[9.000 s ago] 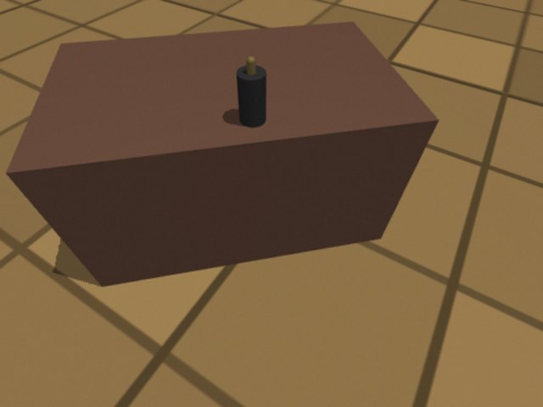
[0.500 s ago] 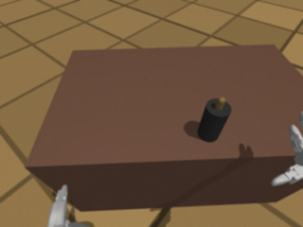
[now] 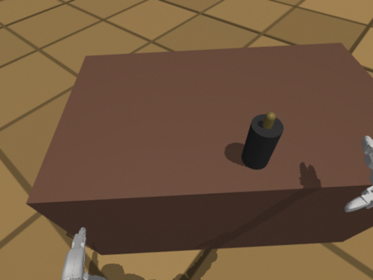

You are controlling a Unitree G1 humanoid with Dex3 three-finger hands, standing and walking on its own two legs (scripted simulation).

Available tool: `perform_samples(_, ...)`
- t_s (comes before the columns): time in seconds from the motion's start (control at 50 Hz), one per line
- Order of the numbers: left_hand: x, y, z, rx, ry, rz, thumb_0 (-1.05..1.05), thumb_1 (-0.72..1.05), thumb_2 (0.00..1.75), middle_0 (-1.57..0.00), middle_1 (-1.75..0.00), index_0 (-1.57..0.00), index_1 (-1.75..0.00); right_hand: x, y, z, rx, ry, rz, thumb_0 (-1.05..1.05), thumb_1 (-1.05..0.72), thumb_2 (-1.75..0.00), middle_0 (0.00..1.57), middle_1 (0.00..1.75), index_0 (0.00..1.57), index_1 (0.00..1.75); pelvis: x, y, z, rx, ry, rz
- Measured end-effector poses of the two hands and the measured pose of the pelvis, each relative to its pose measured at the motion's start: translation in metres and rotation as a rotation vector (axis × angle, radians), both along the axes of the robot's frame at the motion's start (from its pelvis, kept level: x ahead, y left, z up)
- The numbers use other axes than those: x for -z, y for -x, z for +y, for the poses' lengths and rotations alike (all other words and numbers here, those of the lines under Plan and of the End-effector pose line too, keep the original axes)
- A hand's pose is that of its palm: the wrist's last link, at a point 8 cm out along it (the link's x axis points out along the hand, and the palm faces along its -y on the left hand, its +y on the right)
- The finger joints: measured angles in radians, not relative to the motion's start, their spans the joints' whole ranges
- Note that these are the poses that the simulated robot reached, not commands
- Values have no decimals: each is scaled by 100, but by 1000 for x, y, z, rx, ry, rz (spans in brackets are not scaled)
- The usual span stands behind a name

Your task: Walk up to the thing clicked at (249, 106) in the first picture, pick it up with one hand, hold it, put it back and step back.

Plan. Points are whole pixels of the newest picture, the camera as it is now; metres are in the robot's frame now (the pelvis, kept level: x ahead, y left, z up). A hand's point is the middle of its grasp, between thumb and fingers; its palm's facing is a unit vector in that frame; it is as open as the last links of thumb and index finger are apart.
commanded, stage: go down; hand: right
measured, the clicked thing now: (262, 138) +0.46 -0.18 -0.02
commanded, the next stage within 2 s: approach in 1.88 s
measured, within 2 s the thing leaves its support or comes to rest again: neither
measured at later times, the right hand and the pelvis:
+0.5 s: hand (364, 151) +0.35 -0.35 +0.08, palm faces +0.18 +0.98 +0.02, open 17.7 cm; pelvis -0.01 +0.00 -0.01, yaw +0 degrees
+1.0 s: hand out of the picture +0.37 -0.37 +0.08, palm faces +0.20 +0.98 -0.01, open 17.7 cm; pelvis -0.01 +0.00 -0.03, yaw +0 degrees
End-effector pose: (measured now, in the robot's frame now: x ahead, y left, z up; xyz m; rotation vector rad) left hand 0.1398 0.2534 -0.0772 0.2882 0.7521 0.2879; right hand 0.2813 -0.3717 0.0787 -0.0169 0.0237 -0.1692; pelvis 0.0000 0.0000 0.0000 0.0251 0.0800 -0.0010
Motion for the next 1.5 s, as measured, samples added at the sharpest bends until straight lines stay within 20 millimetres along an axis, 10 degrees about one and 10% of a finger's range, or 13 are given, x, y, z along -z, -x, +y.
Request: perform_samples(1.5,0,12,10,50,-69,-57,-1,-55,6,-6,-5,-5,-5,-1,-66,-58,44,-3,21,-1,59,-6,4,6,5,6,37,7,2,-6,-21,178)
